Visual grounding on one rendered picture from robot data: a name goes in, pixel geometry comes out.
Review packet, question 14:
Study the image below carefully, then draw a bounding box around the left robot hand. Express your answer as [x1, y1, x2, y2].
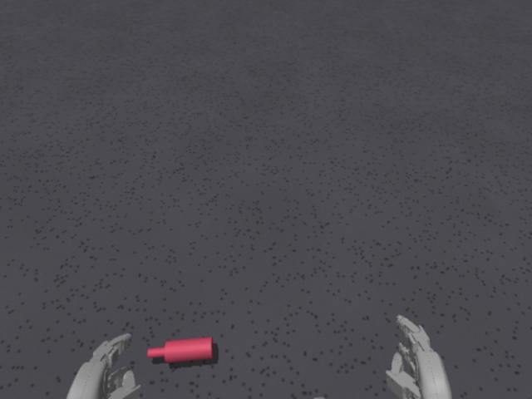
[66, 333, 140, 399]

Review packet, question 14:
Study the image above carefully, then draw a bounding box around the right robot hand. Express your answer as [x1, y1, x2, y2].
[386, 315, 452, 399]

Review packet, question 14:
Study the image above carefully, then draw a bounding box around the bottle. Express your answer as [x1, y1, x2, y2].
[147, 337, 214, 363]

